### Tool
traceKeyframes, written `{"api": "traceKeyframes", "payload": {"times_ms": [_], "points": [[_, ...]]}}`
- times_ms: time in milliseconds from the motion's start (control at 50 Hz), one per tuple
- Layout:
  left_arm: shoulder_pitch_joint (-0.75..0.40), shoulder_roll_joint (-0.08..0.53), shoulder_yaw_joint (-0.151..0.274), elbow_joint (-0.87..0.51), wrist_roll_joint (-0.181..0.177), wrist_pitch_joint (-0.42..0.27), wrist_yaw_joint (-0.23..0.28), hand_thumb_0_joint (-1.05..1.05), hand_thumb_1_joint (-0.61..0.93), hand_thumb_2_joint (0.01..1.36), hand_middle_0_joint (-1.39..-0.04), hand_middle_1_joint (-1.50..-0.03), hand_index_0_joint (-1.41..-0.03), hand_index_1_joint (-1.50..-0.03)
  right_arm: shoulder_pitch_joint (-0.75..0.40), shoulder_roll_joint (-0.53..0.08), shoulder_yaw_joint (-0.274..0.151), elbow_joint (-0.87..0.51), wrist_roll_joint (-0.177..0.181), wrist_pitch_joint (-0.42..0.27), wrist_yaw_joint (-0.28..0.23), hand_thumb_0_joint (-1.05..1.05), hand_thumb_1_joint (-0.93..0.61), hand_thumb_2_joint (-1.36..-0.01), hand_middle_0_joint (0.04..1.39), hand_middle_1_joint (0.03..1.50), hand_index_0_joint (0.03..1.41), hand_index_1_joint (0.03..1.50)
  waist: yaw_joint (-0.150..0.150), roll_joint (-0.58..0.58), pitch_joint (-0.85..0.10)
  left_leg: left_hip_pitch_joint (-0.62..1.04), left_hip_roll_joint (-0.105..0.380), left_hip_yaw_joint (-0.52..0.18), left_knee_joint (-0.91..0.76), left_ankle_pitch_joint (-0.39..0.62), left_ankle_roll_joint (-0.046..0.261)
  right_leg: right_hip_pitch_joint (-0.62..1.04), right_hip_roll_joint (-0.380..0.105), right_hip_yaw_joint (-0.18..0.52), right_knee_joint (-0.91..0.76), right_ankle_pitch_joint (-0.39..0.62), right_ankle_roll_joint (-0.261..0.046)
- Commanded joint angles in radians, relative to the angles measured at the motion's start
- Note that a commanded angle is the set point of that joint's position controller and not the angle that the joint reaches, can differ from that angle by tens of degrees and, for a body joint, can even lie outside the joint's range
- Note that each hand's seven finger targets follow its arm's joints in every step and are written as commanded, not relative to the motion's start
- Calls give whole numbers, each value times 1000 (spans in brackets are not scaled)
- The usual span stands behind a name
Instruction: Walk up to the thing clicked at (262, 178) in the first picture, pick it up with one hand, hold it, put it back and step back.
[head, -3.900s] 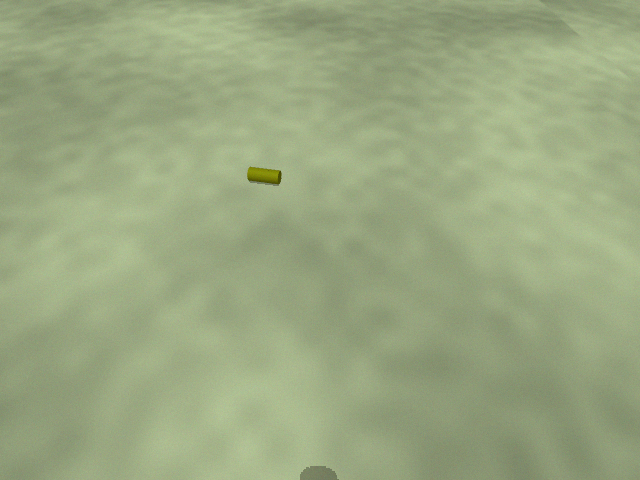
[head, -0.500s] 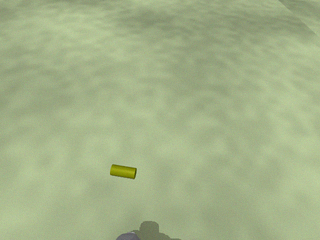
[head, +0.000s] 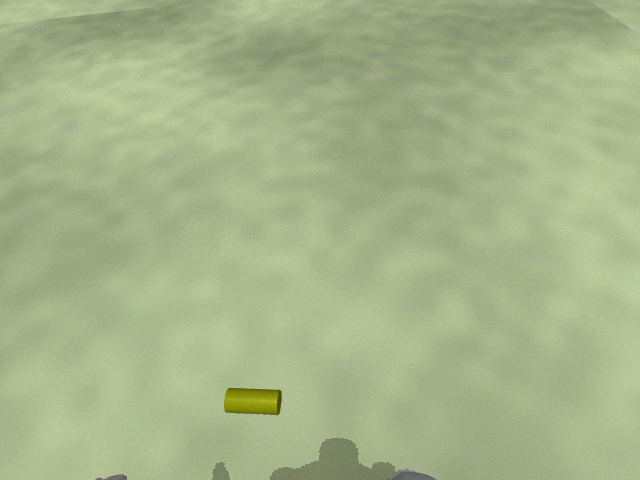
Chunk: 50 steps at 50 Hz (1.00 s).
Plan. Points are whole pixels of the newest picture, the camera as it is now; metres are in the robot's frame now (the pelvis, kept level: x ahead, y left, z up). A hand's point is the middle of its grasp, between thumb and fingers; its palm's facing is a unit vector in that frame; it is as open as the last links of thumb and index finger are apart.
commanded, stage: walk up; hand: left
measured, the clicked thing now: (253, 401) +0.43 +0.28 -0.72
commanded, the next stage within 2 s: none
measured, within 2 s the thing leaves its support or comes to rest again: neither
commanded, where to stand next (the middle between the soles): +0.11 +0.01 m, yaw -1 degrees
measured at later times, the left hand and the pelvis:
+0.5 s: hand out of the picture +0.13 +0.30 -0.16, palm faces -0.02 -0.95 -0.31, open 7.4 cm; pelvis +0.05 +0.04 +0.00, yaw +0 degrees
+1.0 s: hand out of the picture +0.11 +0.29 -0.13, palm faces +0.01 -0.94 -0.34, open 7.4 cm; pelvis +0.06 +0.03 +0.02, yaw +0 degrees
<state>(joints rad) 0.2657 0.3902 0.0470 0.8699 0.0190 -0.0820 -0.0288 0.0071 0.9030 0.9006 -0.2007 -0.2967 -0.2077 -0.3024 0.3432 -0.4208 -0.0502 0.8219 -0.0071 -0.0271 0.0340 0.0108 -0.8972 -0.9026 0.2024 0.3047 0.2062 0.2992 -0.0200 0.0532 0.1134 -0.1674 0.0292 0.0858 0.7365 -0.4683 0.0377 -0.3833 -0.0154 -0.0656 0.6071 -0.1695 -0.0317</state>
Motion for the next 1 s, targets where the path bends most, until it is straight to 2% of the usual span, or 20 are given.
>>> {"api": "traceKeyframes", "payload": {"times_ms": [0, 60, 80, 120, 180, 240, 300, 320, 340, 360, 380, 440, 480, 520, 540, 580, 640, 700, 840, 980], "points": [[125, 340, 93, -68, -18, -16, 31, 0, 900, 900, -200, -300, -200, -300, 58, -213, -55, -67, 1, -7, -23, 0, -900, -900, 200, 300, 200, 300, 71, -218, -145, -403, -4, -114, 387, -139, 7, 359, -417, 656, -304, -199, -260], [68, 271, 70, -83, -20, -14, 34, 0, 900, 900, -200, -300, -200, -300, 41, -200, -51, -30, 9, -4, -14, 0, -900, -900, 200, 300, 200, 300, 40, -173, -64, -380, 41, -159, 331, -8, -5, 232, -282, 384, -321, -103, -185], [69, 265, 64, -77, -19, -15, 36, 0, 900, 900, -200, -300, -200, -300, 44, -186, -46, -19, 7, -3, -12, 0, -900, -900, 200, 300, 200, 300, 36, -184, -71, -368, 26, -145, 299, 28, -10, 231, -253, 331, -298, 8, -167], [35, 256, 59, -89, -10, -12, 35, 0, 900, 900, -200, -300, -200, -300, 60, -159, -40, 1, 0, -1, -13, 0, -900, -900, 200, 300, 200, 300, 24, -203, -90, -305, 24, -116, 237, 58, -29, 179, -228, 237, -264, 165, -184], [-12, 225, 46, -94, -1, 3, 37, 0, 900, 900, -200, -300, -200, -300, 25, -133, -30, 26, 5, -7, -21, 0, -900, -900, 200, 300, 200, 300, 25, -226, -108, -187, 26, -75, 32, 123, -54, 107, -195, 130, -200, 304, -174], [-43, 236, 40, -87, -10, 28, 36, 0, 900, 900, -200, -300, -200, -300, -7, -130, -32, 51, 6, -14, -35, 0, -900, -900, 200, 300, 200, 300, 27, -219, -133, -75, -5, -33, -64, 267, -61, 54, -196, 123, -104, 324, -160], [-99, 204, 24, -86, -24, 60, 33, 0, 900, 900, -200, -300, -200, -300, -3, -169, -47, 79, -8, -22, -49, 0, -900, -900, 200, 300, 200, 300, -7, -150, -119, 27, 0, -59, -167, 383, -28, -79, -166, 132, -34, 44, -92], [-98, 180, 16, -82, -27, 70, 32, 0, 900, 900, -200, -300, -200, -300, -19, -206, -52, 77, -17, -23, -53, 0, -900, -900, 200, 300, 200, 300, -3, -62, -102, 1, 89, -177, -250, 335, -4, -111, -120, 117, -2, -108, -58], [-53, 142, 7, -68, -37, 82, 31, 0, 900, 900, -200, -300, -200, -300, -73, -244, -49, 57, -23, -32, -54, 0, -900, -900, 200, 300, 200, 300, 38, 62, -100, -101, 242, -431, -393, 180, 56, -66, -28, 94, 96, -270, -14], [-9, 191, 21, -20, -41, 94, 38, 0, 900, 900, -200, -300, -200, -300, -151, -293, -51, 45, -6, -30, -51, 0, -900, -900, 200, 300, 200, 300, 48, 131, -98, -230, 324, -516, -445, 59, 158, 58, -11, 84, 207, -366, -7], [-5, 218, 30, 11, -33, 98, 37, 0, 900, 900, -200, -300, -200, -300, -204, -281, -51, 45, -11, -25, -50, 0, -900, -900, 200, 300, 200, 300, 57, 112, -71, -307, 309, -511, -455, -5, 171, 110, -33, 103, 247, -363, -4], [-15, 204, 35, 50, -28, 92, 27, 0, 900, 900, -200, -300, -200, -300, -228, -236, -29, 56, -16, -28, -53, 0, -900, -900, 200, 300, 200, 300, 61, 147, -102, -228, 205, -329, -363, 159, 106, 101, -30, 86, 135, -275, -10], [1, 181, 29, 75, -25, 85, 29, 0, 900, 900, -200, -300, -200, -300, -240, -234, -28, 71, -11, -23, -49, 0, -900, -900, 200, 300, 200, 300, 68, 173, -147, -168, 181, -288, -292, 258, 88, 151, -12, 57, -20, -186, -4], [-11, 184, 25, 100, -14, 75, 36, 0, 900, 900, -200, -300, -200, -300, -232, -195, -15, 77, -1, -17, -46, 0, -900, -900, 200, 300, 200, 300, 61, 127, -200, -142, 167, -259, -244, 331, 55, 227, -35, 94, -108, -96, -6], [-48, 200, 22, 100, -10, 70, 35, 0, 900, 900, -200, -300, -200, -300, -221, -171, -8, 85, 3, -16, -45, 0, -900, -900, 200, 300, 200, 300, 40, 75, -199, -165, 142, -243, -264, 259, 31, 227, -64, 139, -111, -73, -13], [-135, 199, 12, 89, -12, 74, 23, 0, 900, 900, -200, -300, -200, -300, -240, -182, -7, 109, 4, -14, -45, 0, -900, -900, 200, 300, 200, 300, 12, 37, -149, -121, 116, -243, -356, 4, 7, 120, -70, 156, -133, -215, -14], [-108, 177, 1, 137, -16, 72, 19, 0, 900, 900, -200, -300, -200, -300, -317, -192, -6, 119, -4, -12, -39, 0, -900, -900, 200, 300, 200, 300, 34, 30, -98, -144, 135, -270, -377, -62, 18, 106, -68, 140, -180, -254, -15], [-128, 185, 1, 159, -17, 58, 17, 0, 900, 900, -200, -300, -200, -300, -304, -173, 4, 148, -1, -15, -33, 0, -900, -900, 200, 300, 200, 300, 22, -18, -86, -85, 113, -239, -367, 40, 3, 77, -91, 176, -240, -240, -22], [-178, 189, -2, 187, -15, 47, 22, 0, 900, 900, -200, -300, -200, -300, -308, -161, 8, 203, 10, -21, -33, 0, -900, -900, 200, 300, 200, 300, 5, -95, -136, 26, 96, -171, -345, 292, -9, 129, -121, 172, -301, -53, -5], [-188, 178, -1, 211, -21, 55, 25, 0, 900, 900, -200, -300, -200, -300, -325, -153, 11, 242, 5, -18, -36, 0, -900, -900, 200, 300, 200, 300, 20, -75, -135, 26, 106, -172, -399, 349, -21, 192, -117, 147, -319, -12, 7]]}}
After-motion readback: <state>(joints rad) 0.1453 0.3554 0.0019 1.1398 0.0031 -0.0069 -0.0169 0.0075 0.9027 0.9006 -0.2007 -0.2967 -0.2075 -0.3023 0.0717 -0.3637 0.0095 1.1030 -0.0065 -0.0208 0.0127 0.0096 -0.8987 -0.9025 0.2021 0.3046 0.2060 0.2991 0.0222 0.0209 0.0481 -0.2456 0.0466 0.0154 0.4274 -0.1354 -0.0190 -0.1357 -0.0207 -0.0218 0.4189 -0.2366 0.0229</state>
